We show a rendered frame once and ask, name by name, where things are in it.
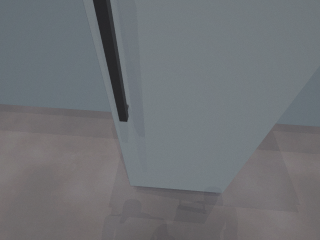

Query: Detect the fridge door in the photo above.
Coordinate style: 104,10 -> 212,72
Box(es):
83,0 -> 320,193

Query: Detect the handle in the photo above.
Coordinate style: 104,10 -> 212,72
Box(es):
93,0 -> 129,122

